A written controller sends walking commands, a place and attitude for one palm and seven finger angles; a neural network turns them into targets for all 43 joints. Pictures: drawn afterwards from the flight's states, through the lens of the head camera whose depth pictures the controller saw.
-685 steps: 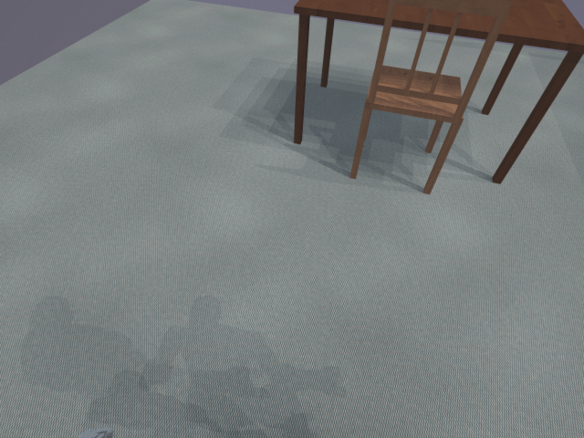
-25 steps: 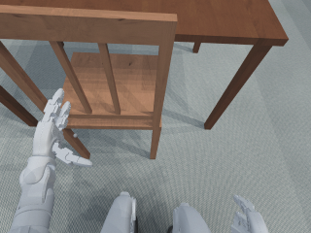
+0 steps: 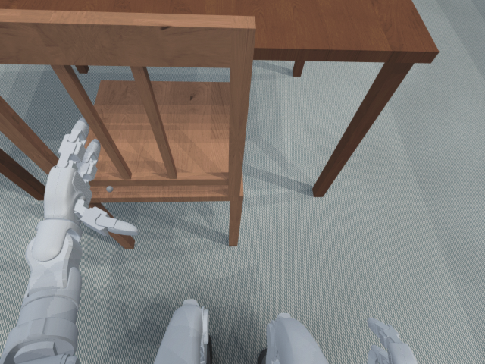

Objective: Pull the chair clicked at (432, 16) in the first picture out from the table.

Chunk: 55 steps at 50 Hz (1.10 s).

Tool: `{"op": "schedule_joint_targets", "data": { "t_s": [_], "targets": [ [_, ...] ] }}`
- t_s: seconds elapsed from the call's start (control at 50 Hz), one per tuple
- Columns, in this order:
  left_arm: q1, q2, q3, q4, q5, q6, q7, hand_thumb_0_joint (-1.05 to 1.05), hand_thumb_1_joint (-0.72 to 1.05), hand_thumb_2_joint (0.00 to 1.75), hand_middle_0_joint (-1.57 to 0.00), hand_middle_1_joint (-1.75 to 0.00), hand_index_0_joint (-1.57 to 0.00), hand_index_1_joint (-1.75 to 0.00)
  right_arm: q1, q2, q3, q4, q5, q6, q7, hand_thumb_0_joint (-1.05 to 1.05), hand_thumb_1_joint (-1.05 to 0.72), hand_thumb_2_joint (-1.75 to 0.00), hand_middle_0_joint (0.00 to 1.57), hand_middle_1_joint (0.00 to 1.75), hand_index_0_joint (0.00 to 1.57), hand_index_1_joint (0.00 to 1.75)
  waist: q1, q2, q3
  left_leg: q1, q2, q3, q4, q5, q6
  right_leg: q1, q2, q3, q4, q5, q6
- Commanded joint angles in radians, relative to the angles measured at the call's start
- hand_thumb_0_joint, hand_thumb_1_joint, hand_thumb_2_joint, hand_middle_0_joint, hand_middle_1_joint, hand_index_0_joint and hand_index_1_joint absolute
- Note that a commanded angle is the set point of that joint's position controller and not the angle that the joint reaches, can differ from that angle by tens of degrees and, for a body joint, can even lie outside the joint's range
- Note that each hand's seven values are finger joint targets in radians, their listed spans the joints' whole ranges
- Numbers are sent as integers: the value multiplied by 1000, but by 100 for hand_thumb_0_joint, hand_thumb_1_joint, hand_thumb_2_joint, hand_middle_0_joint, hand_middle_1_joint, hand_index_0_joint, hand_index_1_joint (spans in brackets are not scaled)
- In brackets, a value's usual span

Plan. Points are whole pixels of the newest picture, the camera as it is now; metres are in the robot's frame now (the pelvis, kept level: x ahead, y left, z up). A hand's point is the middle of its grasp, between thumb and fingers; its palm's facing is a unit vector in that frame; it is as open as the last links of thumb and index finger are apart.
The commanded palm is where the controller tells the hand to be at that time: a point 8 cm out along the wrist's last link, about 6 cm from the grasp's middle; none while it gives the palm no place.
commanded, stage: push the fingers through the gap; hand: left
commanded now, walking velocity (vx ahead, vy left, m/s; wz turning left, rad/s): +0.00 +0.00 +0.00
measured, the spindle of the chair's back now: (101, 133) +0.48 +0.26 +0.03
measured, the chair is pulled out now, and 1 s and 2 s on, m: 0.00 0.00 0.00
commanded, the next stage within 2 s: hook a spindle and tug to test in 1.16 s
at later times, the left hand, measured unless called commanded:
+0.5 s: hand (116, 163) +0.43 +0.22 +0.02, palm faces +0.05 -1.00 -0.06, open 17.0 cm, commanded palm +0.41 +0.26 +0.02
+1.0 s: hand (117, 150) +0.46 +0.23 +0.02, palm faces +0.05 -1.00 -0.06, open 17.0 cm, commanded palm +0.44 +0.26 +0.02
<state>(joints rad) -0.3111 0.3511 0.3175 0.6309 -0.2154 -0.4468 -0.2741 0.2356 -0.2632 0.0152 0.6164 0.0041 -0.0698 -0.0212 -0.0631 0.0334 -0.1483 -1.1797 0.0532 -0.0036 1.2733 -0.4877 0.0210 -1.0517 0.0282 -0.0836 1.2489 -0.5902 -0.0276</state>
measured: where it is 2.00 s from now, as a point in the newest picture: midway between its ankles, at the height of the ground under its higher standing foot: outside the picture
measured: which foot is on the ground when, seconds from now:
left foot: down 0.00-1.00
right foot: down 0.00-1.00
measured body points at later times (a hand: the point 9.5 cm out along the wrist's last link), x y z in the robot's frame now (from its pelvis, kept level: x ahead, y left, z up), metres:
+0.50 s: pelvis +0.00 +0.00 -0.01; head +0.13 +0.02 +0.42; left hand +0.42 +0.28 +0.03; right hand +0.08 -0.26 -0.12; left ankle +0.06 +0.11 -0.62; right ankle +0.00 -0.11 -0.62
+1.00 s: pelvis +0.00 +0.01 -0.01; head +0.15 +0.04 +0.42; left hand +0.45 +0.28 +0.02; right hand +0.05 -0.26 -0.12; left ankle +0.06 +0.11 -0.62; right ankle +0.00 -0.11 -0.62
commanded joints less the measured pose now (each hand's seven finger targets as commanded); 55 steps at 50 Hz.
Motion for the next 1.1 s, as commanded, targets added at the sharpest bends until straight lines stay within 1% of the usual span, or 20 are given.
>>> {"op": "schedule_joint_targets", "data": {
  "t_s": [0.0,0.04,0.1,0.12,0.22,0.24,0.32,0.34,0.38,0.4,0.44,0.48,0.64,0.66,0.74,0.8,0.86,0.9,1.02,1.08],
  "targets": [
    [-279,187,41,-177,-15,-69,-1,0,-50,30,-6,-8,-6,-8,74,-162,-64,-91,5,-35,-9,0,-90,-90,20,30,20,30,-20,58,-420,408,-22,-52,-129,279,10,90,4,60,-185,288,2],
    [-333,205,51,-148,-8,-70,5,0,-50,30,-6,-8,-6,-8,77,-163,-62,-82,4,-31,-10,0,-90,-90,20,30,20,30,-27,58,-394,383,-22,-50,-127,248,11,77,4,63,-188,262,3],
    [-387,218,55,-140,4,-82,11,0,-50,30,-6,-8,-6,-8,87,-166,-63,-76,1,-31,-11,0,-90,-90,20,30,20,30,-27,87,-425,420,-21,-57,-124,260,9,56,5,60,-183,255,-1],
    [-398,227,62,-125,5,-83,12,0,-50,30,-6,-8,-6,-8,91,-168,-64,-73,0,-29,-11,0,-90,-90,20,30,20,30,-32,61,-429,411,-20,-56,-122,258,11,63,4,60,-183,257,1],
    [-456,259,78,-40,22,-82,16,0,-50,30,-6,-8,-6,-8,105,-174,-60,-63,-2,-18,-10,0,-90,-90,20,30,20,30,-32,75,-416,395,-19,-60,-119,244,8,43,5,58,-179,237,-2],
    [-494,238,53,-51,26,-84,15,0,-50,30,-6,-8,-6,-8,105,-170,-58,-64,-3,-17,-8,0,-90,-90,20,30,20,30,-40,97,-432,409,-21,-60,-116,253,11,34,6,58,-176,243,-2],
    [-504,276,88,-38,31,-86,18,0,-50,30,-6,-8,-6,-8,121,-174,-62,-62,-7,-5,-4,0,-90,-90,20,30,20,30,-35,97,-480,438,-18,-63,-111,305,9,45,6,56,-166,287,-2],
    [-510,252,65,-32,35,-84,16,0,-50,30,-6,-8,-6,-8,122,-170,-61,-63,-6,-2,-1,0,-90,-90,20,30,20,30,-38,105,-473,435,-20,-61,-111,304,9,46,6,56,-169,287,-2],
    [-535,265,76,13,36,-85,19,0,-50,30,-6,-8,-6,-8,131,-176,-60,-54,-6,4,-3,0,-90,-90,20,30,20,30,-52,61,-445,409,-17,-68,-107,277,13,24,11,53,-169,260,-1],
    [-577,247,57,21,37,-86,17,0,-50,30,-6,-8,-6,-8,128,-174,-60,-48,-6,5,-3,0,-90,-90,20,30,20,30,-65,68,-437,399,-18,-64,-104,254,14,14,9,56,-175,244,2],
    [-593,299,100,48,41,-92,18,0,-50,30,-6,-8,-6,-8,135,-180,-59,-44,-9,9,-3,0,-90,-90,20,30,20,30,-55,70,-440,383,-18,-63,-101,240,14,23,10,59,-174,230,0],
    [-625,289,85,38,46,-101,16,0,-50,30,-6,-8,-6,-8,142,-178,-58,-46,-13,13,-1,0,-90,-90,20,30,20,30,-57,108,-468,415,-19,-69,-102,273,13,11,10,54,-164,247,-4],
    [-679,322,108,105,61,-95,23,0,-50,30,-6,-8,-6,-8,162,-184,-57,-39,-17,42,5,0,-90,-90,20,30,20,30,-68,102,-465,411,-16,-73,-97,277,14,-7,12,51,-164,246,-1],
    [-663,345,131,118,64,-95,23,0,-50,30,-6,-8,-6,-8,168,-185,-57,-40,-18,45,6,0,-90,-90,20,30,20,30,-57,96,-474,410,-15,-73,-97,280,12,4,14,49,-162,247,-3],
    [-702,325,111,135,71,-101,25,0,-50,30,-6,-8,-6,-8,175,-183,-56,-40,-21,58,12,0,-90,-90,20,30,20,30,-70,131,-483,443,-13,-80,-96,303,9,-31,15,43,-158,253,-3],
    [-657,334,123,128,72,-102,24,0,-50,30,-6,-8,-6,-8,184,-189,-59,-48,-20,69,15,0,-90,-90,20,30,20,30,-60,112,-513,464,-11,-85,-103,338,8,-10,18,39,-154,280,-5],
    [-649,314,108,115,70,-95,23,0,-50,30,-6,-8,-6,-8,182,-184,-61,-50,-17,80,20,0,-90,-90,20,30,20,30,-66,110,-500,458,-12,-79,-106,328,9,-1,18,40,-165,282,-2],
    [-668,355,139,123,67,-99,30,0,-50,30,-6,-8,-6,-8,184,-191,-58,-42,-18,85,16,0,-90,-90,20,30,20,30,-70,97,-481,429,-12,-79,-104,311,11,3,19,44,-166,275,-1],
    [-687,336,117,105,72,-115,35,0,-50,30,-6,-8,-6,-8,182,-187,-57,-37,-20,88,17,0,-90,-90,20,30,20,30,-77,142,-479,478,-10,-87,-113,321,5,-27,20,36,-169,265,-3],
    [-671,342,123,135,72,-115,30,0,-50,30,-6,-8,-6,-8,184,-189,-55,-38,-20,90,16,0,-90,-90,20,30,20,30,-73,122,-470,457,-12,-85,-111,317,8,-14,22,38,-168,268,-5]
  ]
}}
